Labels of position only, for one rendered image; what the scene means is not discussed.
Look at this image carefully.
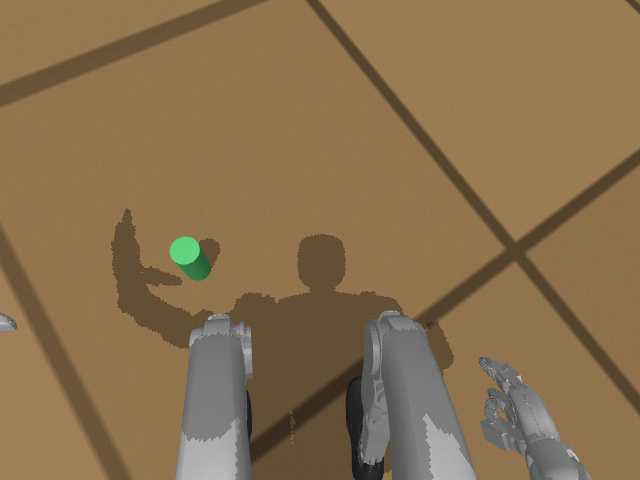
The can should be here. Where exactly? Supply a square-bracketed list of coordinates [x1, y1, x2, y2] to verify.
[170, 237, 211, 281]

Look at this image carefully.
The right robot foot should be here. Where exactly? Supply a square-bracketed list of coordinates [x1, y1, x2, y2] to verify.
[346, 376, 384, 480]

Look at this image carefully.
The right robot hand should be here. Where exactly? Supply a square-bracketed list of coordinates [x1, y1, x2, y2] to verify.
[479, 357, 562, 457]

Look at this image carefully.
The right robot arm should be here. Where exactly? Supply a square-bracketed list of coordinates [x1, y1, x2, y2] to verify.
[525, 439, 592, 480]

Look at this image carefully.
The left robot hand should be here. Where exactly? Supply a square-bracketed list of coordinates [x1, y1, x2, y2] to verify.
[0, 313, 17, 332]

